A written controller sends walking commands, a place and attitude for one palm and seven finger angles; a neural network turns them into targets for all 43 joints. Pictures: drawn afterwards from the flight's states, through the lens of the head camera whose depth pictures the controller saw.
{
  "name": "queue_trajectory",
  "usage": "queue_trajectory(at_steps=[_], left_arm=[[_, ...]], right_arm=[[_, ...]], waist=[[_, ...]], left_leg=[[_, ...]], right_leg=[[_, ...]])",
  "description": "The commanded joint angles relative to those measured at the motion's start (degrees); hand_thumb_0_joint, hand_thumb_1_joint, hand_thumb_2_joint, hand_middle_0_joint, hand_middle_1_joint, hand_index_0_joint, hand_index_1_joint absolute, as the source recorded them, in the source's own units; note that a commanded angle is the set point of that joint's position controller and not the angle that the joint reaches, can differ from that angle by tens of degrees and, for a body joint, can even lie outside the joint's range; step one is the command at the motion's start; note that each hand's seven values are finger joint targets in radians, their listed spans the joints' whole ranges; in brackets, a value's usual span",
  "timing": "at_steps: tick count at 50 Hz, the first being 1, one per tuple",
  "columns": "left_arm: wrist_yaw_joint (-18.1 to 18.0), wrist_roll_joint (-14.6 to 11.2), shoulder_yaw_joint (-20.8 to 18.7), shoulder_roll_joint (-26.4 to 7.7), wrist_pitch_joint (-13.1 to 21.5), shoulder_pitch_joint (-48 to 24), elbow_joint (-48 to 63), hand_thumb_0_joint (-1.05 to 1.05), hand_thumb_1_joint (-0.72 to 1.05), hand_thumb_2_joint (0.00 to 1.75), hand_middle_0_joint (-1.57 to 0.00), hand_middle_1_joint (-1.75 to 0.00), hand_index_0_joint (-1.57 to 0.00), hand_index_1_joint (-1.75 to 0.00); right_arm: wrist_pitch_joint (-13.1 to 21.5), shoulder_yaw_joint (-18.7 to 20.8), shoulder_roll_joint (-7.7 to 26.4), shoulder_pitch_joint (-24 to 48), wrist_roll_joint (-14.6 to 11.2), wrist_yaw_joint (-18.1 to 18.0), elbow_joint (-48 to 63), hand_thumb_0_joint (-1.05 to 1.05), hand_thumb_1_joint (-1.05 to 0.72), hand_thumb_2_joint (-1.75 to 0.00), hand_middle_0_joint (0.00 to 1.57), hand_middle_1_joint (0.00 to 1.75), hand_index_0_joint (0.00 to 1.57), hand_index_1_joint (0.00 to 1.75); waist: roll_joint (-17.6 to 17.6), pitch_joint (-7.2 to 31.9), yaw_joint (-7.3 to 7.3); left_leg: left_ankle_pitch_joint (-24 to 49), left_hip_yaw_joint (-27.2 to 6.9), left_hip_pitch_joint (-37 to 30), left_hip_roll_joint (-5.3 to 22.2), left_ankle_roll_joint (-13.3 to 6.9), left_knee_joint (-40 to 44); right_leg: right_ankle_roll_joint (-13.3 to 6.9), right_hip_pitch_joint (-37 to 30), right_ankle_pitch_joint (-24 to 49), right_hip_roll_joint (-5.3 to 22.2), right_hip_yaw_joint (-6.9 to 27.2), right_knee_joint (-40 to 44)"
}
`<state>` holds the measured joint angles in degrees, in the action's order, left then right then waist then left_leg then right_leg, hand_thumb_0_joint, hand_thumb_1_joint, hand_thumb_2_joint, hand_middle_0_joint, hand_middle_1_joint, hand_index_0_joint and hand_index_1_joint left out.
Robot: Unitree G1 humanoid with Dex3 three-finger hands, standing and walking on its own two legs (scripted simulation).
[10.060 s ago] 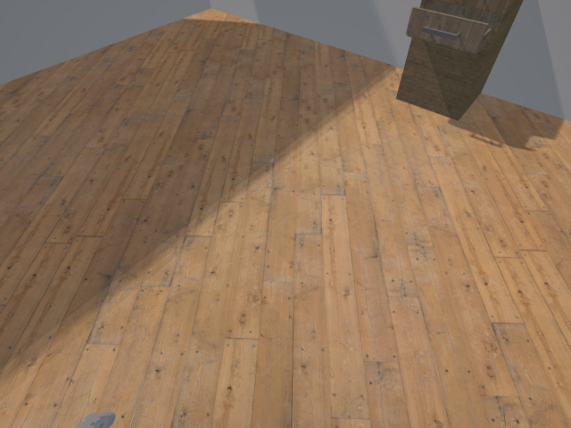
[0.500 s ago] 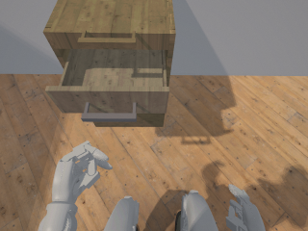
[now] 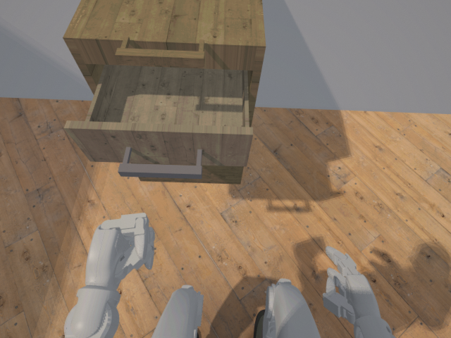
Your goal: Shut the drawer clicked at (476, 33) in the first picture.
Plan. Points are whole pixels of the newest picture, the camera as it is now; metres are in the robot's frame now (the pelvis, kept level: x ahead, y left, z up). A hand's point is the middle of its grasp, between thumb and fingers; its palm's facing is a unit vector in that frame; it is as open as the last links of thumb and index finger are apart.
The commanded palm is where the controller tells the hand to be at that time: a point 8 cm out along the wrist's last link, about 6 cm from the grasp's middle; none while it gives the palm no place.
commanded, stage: raise the hand and make a fist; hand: left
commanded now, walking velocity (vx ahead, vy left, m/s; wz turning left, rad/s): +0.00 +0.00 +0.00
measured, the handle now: (162, 162) +0.46 +0.17 -0.08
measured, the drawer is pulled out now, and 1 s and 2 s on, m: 0.19 0.19 0.19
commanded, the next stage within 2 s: bring the fist close to the handle in 0.48 s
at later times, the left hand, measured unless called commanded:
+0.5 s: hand (155, 242) +0.26 +0.13 +0.02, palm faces +0.01 -1.00 -0.04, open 3.3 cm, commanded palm +0.24 +0.19 +0.03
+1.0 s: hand (159, 229) +0.30 +0.14 -0.02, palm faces -0.01 -1.00 -0.03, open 3.3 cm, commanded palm +0.28 +0.19 -0.02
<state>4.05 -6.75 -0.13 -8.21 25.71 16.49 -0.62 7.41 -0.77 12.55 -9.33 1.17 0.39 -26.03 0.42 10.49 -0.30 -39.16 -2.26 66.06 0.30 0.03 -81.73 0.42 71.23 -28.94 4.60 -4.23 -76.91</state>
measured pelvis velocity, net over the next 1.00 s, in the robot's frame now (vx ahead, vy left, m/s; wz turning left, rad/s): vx -0.01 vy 0.00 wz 0.00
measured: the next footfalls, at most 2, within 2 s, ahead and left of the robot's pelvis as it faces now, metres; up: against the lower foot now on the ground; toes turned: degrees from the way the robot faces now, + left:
none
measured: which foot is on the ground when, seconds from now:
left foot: down 0.00-1.00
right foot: down 0.00-1.00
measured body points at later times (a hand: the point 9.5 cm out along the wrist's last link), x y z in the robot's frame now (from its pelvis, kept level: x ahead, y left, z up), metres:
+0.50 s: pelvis +0.00 +0.00 +0.00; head +0.11 +0.01 +0.43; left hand +0.26 +0.19 +0.02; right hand +0.19 -0.24 -0.09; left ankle +0.00 +0.12 -0.60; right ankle +0.06 -0.13 -0.60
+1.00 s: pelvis -0.01 +0.00 -0.03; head +0.12 +0.01 +0.40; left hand +0.29 +0.19 -0.01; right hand +0.18 -0.24 -0.12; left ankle +0.00 +0.12 -0.60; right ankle +0.06 -0.13 -0.60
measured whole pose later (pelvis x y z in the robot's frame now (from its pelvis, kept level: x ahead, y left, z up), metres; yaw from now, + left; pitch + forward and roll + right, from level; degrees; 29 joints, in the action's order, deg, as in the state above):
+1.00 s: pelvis -0.01 +0.00 -0.03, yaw +0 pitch +27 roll -2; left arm 4.3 -7.2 -3.3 -9.2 28.2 2.3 -13.1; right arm 5.3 0.1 14.1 -8.4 1.3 1.0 -29.4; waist 0.3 11.1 -1.8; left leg -40.2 -2.1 74.2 0.1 0.1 -87.8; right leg 0.2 79.7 -29.5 4.7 -3.6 -82.7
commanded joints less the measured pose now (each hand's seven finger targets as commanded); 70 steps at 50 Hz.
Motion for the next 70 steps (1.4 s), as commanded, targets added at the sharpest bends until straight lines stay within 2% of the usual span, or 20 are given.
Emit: queue_trajectory(at_steps=[1, 7, 13, 15, 17, 22, 26, 29, 32, 36, 38, 40, 43, 46, 49, 52, 57, 59, 62, 70], left_arm=[[-0.3, -0.6, -1.9, -3.0, 4.4, -6.1, 11.2, 0.0, 0.9, 0.9, -1.4, -1.6, -1.4, -1.6], [0.0, -1.0, -2.5, -3.8, 3.7, -3.7, 11.4, 0.0, 0.9, 0.9, -1.4, -1.6, -1.4, -1.6], [-1.4, -0.5, -1.8, -3.2, 2.8, -3.2, 11.1, 0.0, 0.9, 0.9, -1.4, -1.6, -1.4, -1.6], [-2.0, -0.2, -0.7, -2.3, 3.3, -4.6, 11.6, 0.0, 0.9, 0.9, -1.4, -1.6, -1.4, -1.6], [-2.7, 0.1, -2.8, -4.5, 3.9, -4.2, 10.5, 0.0, 0.9, 0.9, -1.4, -1.6, -1.4, -1.6], [-2.4, 0.2, -2.3, -4.3, 5.1, -6.6, 9.8, 0.0, 0.9, 0.9, -1.4, -1.6, -1.4, -1.6], [-1.3, -0.8, -3.0, -4.4, 5.2, -5.1, 10.4, 0.0, 0.9, 0.9, -1.4, -1.6, -1.4, -1.6], [-0.5, -1.2, -2.5, -3.7, 4.5, -4.0, 9.2, 0.0, 0.9, 0.9, -1.4, -1.6, -1.4, -1.6], [-0.4, -1.0, -3.1, -4.1, 4.8, -9.6, 4.2, 0.0, 0.9, 0.9, -1.4, -1.6, -1.4, -1.6], [0.1, -1.1, -4.6, -4.8, 6.7, -14.3, 2.0, 0.0, 0.9, 0.9, -1.4, -1.6, -1.4, -1.6], [0.5, -0.9, -4.2, -4.8, 7.3, -15.9, 2.7, 0.0, 0.9, 0.9, -1.4, -1.6, -1.4, -1.6], [0.6, -1.3, -5.2, -5.2, 7.3, -15.3, 1.5, 0.0, 0.9, 0.9, -1.4, -1.6, -1.4, -1.6], [0.8, -1.0, -4.3, -4.7, 6.8, -17.5, 0.5, 0.0, 0.9, 0.9, -1.4, -1.6, -1.4, -1.6], [0.5, -1.2, -5.3, -5.0, 6.3, -17.6, -0.6, 0.0, 0.9, 0.9, -1.4, -1.6, -1.4, -1.6], [0.0, -1.0, -4.8, -4.6, 6.2, -20.9, -1.3, 0.0, 0.9, 0.9, -1.4, -1.6, -1.4, -1.6], [-0.6, -0.8, -6.1, -5.8, 6.7, -23.9, -3.8, 0.0, 0.9, 0.9, -1.4, -1.6, -1.4, -1.6], [-0.4, -0.5, -6.5, -6.4, 8.0, -29.7, -4.9, 0.0, 0.9, 0.9, -1.4, -1.6, -1.4, -1.6], [-0.3, -0.4, -5.2, -5.0, 7.8, -30.3, -5.8, 0.0, 0.9, 0.9, -1.4, -1.6, -1.4, -1.6], [-0.6, -0.1, -5.3, -5.0, 7.4, -32.3, -8.6, 0.0, 0.9, 0.9, -1.4, -1.6, -1.4, -1.6], [-2.2, 0.3, -8.4, -6.8, 8.2, -36.6, -12.4, 0.0, 0.9, 0.9, -1.4, -1.6, -1.4, -1.6]], right_arm=[[2.4, 3.8, 7.8, -0.4, -0.3, -0.9, 7.6, 0.0, -0.9, -0.9, 0.2, 0.3, 0.2, 0.3], [2.1, 4.0, 8.0, -0.5, -0.5, -0.8, 7.5, 0.0, -0.9, -0.9, 0.2, 0.3, 0.2, 0.3], [1.3, 4.0, 8.1, -0.6, -0.7, -0.6, 8.0, 0.0, -0.9, -0.9, 0.2, 0.3, 0.2, 0.3], [1.4, 3.9, 7.9, -0.5, -0.6, -0.6, 7.9, 0.0, -0.9, -0.9, 0.2, 0.3, 0.2, 0.3], [1.4, 4.0, 8.1, -0.7, -0.5, -0.8, 7.7, 0.0, -0.9, -0.9, 0.2, 0.3, 0.2, 0.3], [1.3, 3.8, 8.1, -0.7, -0.5, -0.8, 7.3, 0.0, -0.9, -0.9, 0.2, 0.3, 0.2, 0.3], [1.5, 4.0, 8.0, -0.7, -0.6, -0.8, 7.3, 0.0, -0.9, -0.9, 0.2, 0.3, 0.2, 0.3], [1.1, 3.8, 8.1, -0.7, -0.7, -0.7, 7.6, 0.0, -0.9, -0.9, 0.2, 0.3, 0.2, 0.3], [1.3, 3.6, 8.4, -0.6, -0.5, -0.9, 6.1, 0.0, -0.9, -0.9, 0.2, 0.3, 0.2, 0.3], [1.8, 3.9, 8.7, -0.1, -0.3, -1.0, 5.2, 0.0, -0.9, -0.9, 0.2, 0.3, 0.2, 0.3], [1.8, 3.9, 8.7, -0.2, -0.1, -0.8, 5.1, 0.0, -0.9, -0.9, 0.2, 0.3, 0.2, 0.3], [1.6, 4.1, 8.8, -0.2, -0.1, -0.6, 4.9, 0.0, -0.9, -0.9, 0.2, 0.3, 0.2, 0.3], [1.1, 4.1, 9.1, 0.0, -0.1, -0.3, 4.5, 0.0, -0.9, -0.9, 0.2, 0.3, 0.2, 0.3], [0.6, 4.2, 9.4, 0.1, -0.2, 0.0, 4.6, 0.0, -0.9, -0.9, 0.2, 0.3, 0.2, 0.3], [0.2, 4.2, 9.4, 0.1, -0.1, 0.1, 4.1, 0.0, -0.9, -0.9, 0.2, 0.3, 0.2, 0.3], [-0.2, 4.1, 9.7, 0.1, 0.0, -0.1, 3.5, 0.0, -0.9, -0.9, 0.2, 0.3, 0.2, 0.3], [-0.3, 4.1, 10.0, 0.0, 0.2, -0.1, 2.7, 0.0, -0.9, -0.9, 0.2, 0.3, 0.2, 0.3], [-0.5, 4.2, 10.1, -0.2, 0.3, 0.2, 2.2, 0.0, -0.9, -0.9, 0.2, 0.3, 0.2, 0.3], [-1.0, 4.2, 10.4, -0.7, 0.3, 0.3, 1.9, 0.0, -0.9, -0.9, 0.2, 0.3, 0.2, 0.3], [-2.4, 4.2, 10.5, -0.7, 0.5, 0.7, 1.5, 0.0, -0.9, -0.9, 0.2, 0.3, 0.2, 0.3]], waist=[[0.3, 19.1, -1.39], [0.5, 22.2, -0.37], [-2.0, 19.4, -1.08], [-0.5, 19.1, -1.31], [-2.3, 18.6, -1.07], [-0.5, 18.1, -1.5], [0.4, 20.7, -0.73], [-0.4, 19.0, -1.13], [-2.4, 15.5, -2.62], [-1.1, 18.6, -1.96], [1.6, 20.8, -1.55], [0.4, 22.4, -1.17], [1.7, 22.3, -1.7], [0.2, 24.0, -1.47], [0.5, 24.1, -2.17], [-1.4, 23.4, -2.75], [2.0, 25.9, -2.66], [2.7, 27.2, -2.85], [1.2, 26.6, -3.61], [0.5, 28.4, -3.56]], left_leg=[[19.0, 0.3, -4.3, -1.9, -0.6, 11.8], [22.3, 0.2, -5.5, -1.7, -0.5, 12.3], [19.4, 0.1, -4.3, -1.6, -0.6, 13.0], [18.1, 0.3, -4.0, -1.8, -0.5, 12.9], [17.3, 0.2, -3.0, -1.7, -0.6, 12.7], [15.9, 0.5, -3.0, -1.8, -0.7, 12.8], [17.8, 1.1, -3.7, -2.0, -0.7, 12.6], [17.6, 0.9, -3.5, -1.9, -0.7, 13.0], [14.3, 0.4, -0.1, -1.9, -0.8, 11.3], [14.6, 0.8, 0.4, -2.1, -0.7, 9.8], [16.7, 0.8, -1.1, -2.1, -0.6, 9.5], [18.0, 0.8, -0.5, -2.1, -0.6, 9.0], [18.6, 0.5, -0.6, -1.9, -0.5, 8.5], [18.6, 0.6, 1.0, -2.0, -0.6, 7.7], [17.7, 0.6, 1.8, -1.9, -0.6, 6.8], [15.5, 0.3, 4.6, -2.0, -0.8, 5.9], [15.5, 0.4, 4.4, -2.0, -0.5, 4.9], [16.6, 0.1, 3.6, -1.9, -0.3, 4.7], [16.5, -0.3, 4.9, -1.8, -0.3, 4.1], [15.0, 0.4, 8.8, -2.0, -0.3, 2.1]], right_leg=[[-2.2, -19.5, 9.6, -3.0, 1.4, 7.9], [-2.4, -21.8, 12.9, -3.0, 1.3, 7.2], [-2.2, -20.7, 10.3, -3.0, 1.1, 8.0], [-2.1, -20.1, 9.0, -2.8, 1.4, 8.3], [-2.2, -20.5, 7.9, -3.0, 1.6, 8.4], [-2.2, -19.8, 6.5, -3.0, 1.9, 9.0], [-2.1, -22.3, 9.3, -2.8, 2.5, 9.0], [-2.0, -21.9, 9.1, -3.0, 2.1, 9.2], [-2.0, -18.2, 5.2, -3.1, 2.1, 8.8], [-2.1, -17.1, 5.5, -2.8, 2.5, 7.1], [-2.4, -16.7, 7.6, -2.9, 2.2, 5.8], [-2.4, -17.6, 9.2, -2.8, 2.3, 5.1], [-2.5, -15.3, 9.4, -2.9, 1.8, 4.0], [-2.3, -16.0, 10.0, -2.7, 2.1, 3.2], [-2.3, -14.3, 9.1, -2.8, 2.0, 2.5], [-2.2, -13.2, 7.0, -2.9, 2.1, 1.8], [-2.5, -10.8, 6.4, -2.7, 2.3, 0.2], [-2.6, -10.0, 7.3, -2.6, 1.9, -0.5], [-2.6, -8.5, 7.3, -2.6, 1.5, -1.5], [-2.4, -8.4, 6.7, -2.4, 2.4, -2.9]])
